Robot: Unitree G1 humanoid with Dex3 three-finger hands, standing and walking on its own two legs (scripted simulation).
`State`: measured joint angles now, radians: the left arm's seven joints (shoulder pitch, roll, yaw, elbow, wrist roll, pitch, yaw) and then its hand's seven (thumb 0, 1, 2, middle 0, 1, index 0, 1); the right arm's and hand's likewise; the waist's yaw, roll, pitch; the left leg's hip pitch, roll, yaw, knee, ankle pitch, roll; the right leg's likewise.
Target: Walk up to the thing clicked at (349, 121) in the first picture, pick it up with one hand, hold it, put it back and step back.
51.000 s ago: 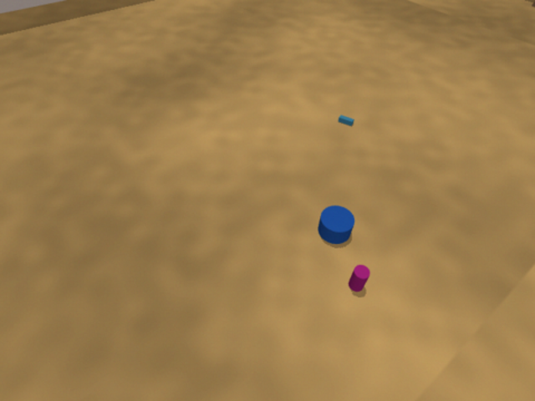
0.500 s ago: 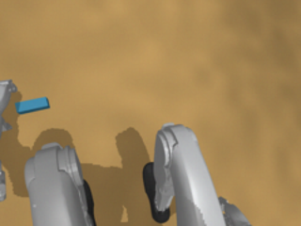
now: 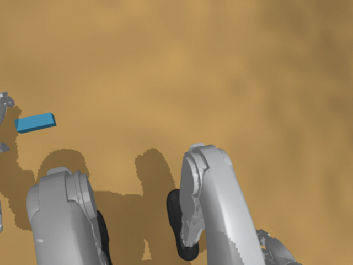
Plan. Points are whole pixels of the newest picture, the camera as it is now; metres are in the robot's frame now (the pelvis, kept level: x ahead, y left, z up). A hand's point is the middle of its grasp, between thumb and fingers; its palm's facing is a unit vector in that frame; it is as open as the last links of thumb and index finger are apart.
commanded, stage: approach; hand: left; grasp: from above
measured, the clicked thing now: (36, 122) +0.47 +0.28 -0.30
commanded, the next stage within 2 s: rest palm in 0.56 s
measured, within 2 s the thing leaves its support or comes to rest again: neither
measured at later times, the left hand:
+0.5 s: hand (24, 109) +0.47 +0.27 -0.17, palm faces -0.40 -0.08 -0.91, open 12.3 cm
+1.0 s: hand (35, 127) +0.44 +0.26 -0.23, palm faces -0.45 -0.08 -0.89, open 13.7 cm
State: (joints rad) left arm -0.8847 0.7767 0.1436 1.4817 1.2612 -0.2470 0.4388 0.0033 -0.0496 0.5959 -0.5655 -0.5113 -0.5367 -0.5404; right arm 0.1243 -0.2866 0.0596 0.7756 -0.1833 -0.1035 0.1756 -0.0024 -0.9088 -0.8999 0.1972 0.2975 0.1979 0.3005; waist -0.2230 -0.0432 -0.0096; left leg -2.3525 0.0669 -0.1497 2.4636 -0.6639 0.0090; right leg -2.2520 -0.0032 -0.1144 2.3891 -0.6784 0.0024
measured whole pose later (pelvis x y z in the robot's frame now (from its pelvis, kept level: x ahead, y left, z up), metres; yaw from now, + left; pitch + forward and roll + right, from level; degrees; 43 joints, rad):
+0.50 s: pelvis +0.00 +0.00 +0.00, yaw -1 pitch +32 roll -7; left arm -0.99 0.70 0.16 1.59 1.23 -0.08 0.53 0.00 -0.22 0.72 -0.41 -0.65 -0.39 -0.67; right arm 0.14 -0.29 0.12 0.74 -0.18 -0.12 0.23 0.00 -0.90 -0.89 0.20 0.30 0.20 0.30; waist -0.30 0.01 0.01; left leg -2.36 0.09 -0.15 2.46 -0.68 0.01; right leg -2.27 0.02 -0.11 2.38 -0.67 0.01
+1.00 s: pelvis +0.00 +0.00 -0.01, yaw -2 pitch +30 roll -10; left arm -0.98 0.76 0.08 1.69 1.37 -0.25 0.64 0.00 -0.41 0.89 -0.26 -0.75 -0.21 -0.80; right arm 0.09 -0.29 0.14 0.75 -0.24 -0.16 0.22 0.00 -0.90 -0.90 0.20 0.30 0.20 0.30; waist -0.31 -0.08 0.04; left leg -2.37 0.06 -0.18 2.51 -0.69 0.01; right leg -2.25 0.00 -0.14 2.41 -0.69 0.01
